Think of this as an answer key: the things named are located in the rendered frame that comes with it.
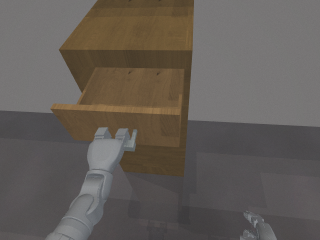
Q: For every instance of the right robot hand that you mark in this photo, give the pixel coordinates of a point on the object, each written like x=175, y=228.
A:
x=263, y=230

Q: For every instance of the left robot hand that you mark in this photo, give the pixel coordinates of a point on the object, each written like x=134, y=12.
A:
x=106, y=152

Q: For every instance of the drawer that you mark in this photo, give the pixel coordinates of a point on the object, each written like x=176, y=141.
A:
x=148, y=100

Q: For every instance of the robot left forearm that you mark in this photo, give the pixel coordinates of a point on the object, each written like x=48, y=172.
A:
x=87, y=209

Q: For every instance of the handle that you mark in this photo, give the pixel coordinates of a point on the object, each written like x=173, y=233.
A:
x=130, y=145

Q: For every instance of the cabinet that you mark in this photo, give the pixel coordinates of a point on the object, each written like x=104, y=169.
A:
x=153, y=34

